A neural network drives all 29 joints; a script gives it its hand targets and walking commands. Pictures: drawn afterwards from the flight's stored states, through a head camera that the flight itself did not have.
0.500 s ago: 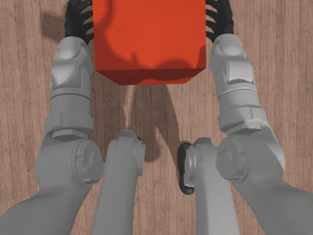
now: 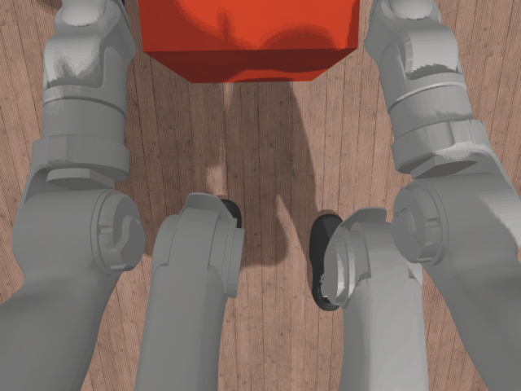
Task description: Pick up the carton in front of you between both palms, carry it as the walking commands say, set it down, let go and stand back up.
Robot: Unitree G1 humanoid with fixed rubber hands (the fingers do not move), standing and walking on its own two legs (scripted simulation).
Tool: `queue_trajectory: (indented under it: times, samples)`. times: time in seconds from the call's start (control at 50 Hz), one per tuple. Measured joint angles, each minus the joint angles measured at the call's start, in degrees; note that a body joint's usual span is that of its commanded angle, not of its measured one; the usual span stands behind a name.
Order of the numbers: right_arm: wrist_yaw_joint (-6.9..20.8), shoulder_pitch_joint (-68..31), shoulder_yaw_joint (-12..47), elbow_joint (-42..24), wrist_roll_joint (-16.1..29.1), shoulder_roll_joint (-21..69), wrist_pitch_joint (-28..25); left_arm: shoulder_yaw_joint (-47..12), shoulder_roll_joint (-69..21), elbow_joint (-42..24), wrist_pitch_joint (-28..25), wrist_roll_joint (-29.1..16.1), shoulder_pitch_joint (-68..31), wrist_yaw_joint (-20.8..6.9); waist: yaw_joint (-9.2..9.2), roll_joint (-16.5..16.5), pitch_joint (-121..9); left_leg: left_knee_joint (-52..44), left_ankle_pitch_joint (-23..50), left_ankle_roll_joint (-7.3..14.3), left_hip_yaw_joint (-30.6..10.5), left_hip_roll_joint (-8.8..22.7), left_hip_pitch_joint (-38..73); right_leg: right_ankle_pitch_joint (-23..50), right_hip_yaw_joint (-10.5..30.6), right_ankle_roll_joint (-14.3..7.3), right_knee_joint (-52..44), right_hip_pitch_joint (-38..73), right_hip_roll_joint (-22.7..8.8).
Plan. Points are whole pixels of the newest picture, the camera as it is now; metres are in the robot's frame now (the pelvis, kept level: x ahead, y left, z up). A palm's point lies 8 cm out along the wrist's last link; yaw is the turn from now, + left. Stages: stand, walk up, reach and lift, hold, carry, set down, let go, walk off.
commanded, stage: set down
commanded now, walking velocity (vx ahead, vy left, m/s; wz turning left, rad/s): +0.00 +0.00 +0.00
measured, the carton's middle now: out of the picture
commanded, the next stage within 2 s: none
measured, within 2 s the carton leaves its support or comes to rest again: rests again in 0.20 s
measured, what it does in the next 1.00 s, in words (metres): stands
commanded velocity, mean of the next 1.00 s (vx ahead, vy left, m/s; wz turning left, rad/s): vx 0.00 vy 0.00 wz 0.00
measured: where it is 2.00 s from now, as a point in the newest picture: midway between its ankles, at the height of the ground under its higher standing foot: (272, 270)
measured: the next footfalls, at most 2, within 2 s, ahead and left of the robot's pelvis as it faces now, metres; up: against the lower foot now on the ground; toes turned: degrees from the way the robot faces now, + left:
none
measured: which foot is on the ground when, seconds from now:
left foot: down 0.00-1.00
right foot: down 0.00-1.00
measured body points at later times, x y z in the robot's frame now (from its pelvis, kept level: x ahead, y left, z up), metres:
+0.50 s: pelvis -0.02 -0.01 -0.02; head +0.35 +0.02 +0.22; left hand +0.52 +0.23 -0.18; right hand +0.57 -0.07 -0.18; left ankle +0.10 +0.11 -0.35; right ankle +0.09 -0.12 -0.35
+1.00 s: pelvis -0.01 -0.01 -0.02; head +0.37 +0.02 +0.21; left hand +0.52 +0.24 -0.20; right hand +0.57 -0.08 -0.21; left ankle +0.10 +0.11 -0.35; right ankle +0.09 -0.12 -0.35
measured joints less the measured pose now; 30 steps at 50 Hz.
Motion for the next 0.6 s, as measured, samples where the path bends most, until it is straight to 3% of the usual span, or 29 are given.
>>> queue_trajectory:
  times: [0.16,0.38,0.6]
  samples:
    - [1.62,-1.52,-3.20,5.42,-2.76,0.13,-0.80,3.22,-0.57,5.94,-1.33,4.08,-1.68,-2.89,0.27,-1.26,-1.08,0.94,0.33,-0.65,0.03,0.28,-0.32,0.77,-0.01,-0.56,1.47,-1.12,0.50]
    - [2.89,-4.81,-3.68,6.28,-3.75,0.23,-1.20,6.12,1.07,5.82,-2.26,4.74,-2.87,-6.40,0.03,-1.39,5.61,2.00,1.49,-1.45,0.08,0.87,2.20,2.59,-0.09,-1.22,3.06,0.32,1.22]
    - [7.10,-6.39,-6.34,7.00,-5.74,-0.54,-1.41,9.23,1.82,6.34,-1.86,8.18,-4.71,-11.03,0.23,-0.98,8.07,2.71,1.32,-1.53,-0.28,0.85,3.25,2.50,-0.52,-1.40,3.57,1.46,1.22]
